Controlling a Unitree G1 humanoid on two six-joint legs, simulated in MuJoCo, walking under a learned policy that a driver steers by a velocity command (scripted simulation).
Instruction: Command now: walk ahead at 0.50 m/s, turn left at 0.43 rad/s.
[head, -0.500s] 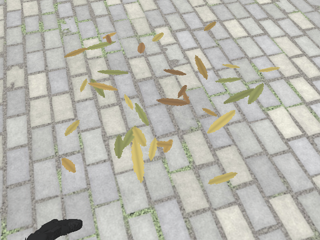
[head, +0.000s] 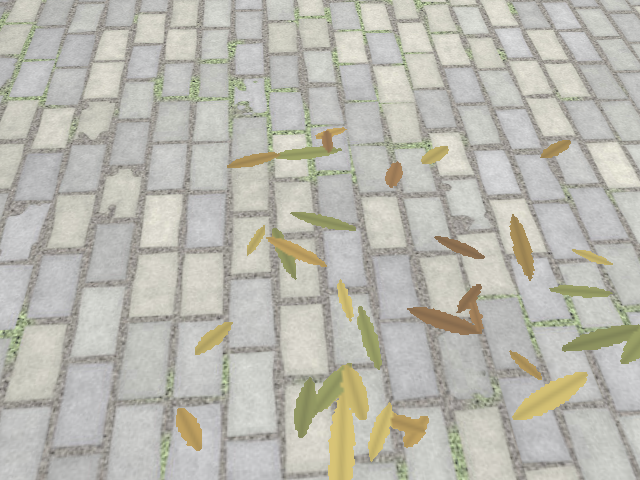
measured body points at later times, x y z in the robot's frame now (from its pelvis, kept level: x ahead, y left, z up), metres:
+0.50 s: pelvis +0.31 +0.00 +0.01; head +0.33 +0.01 +0.46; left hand +0.47 +0.30 -0.07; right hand +0.40 -0.28 -0.11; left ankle +0.14 +0.09 -0.71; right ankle +0.45 -0.08 -0.72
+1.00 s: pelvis +0.56 +0.11 +0.01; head +0.58 +0.13 +0.46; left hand +0.42 +0.36 -0.13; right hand +0.87 -0.01 -0.05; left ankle +0.63 +0.25 -0.72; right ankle +0.45 -0.08 -0.71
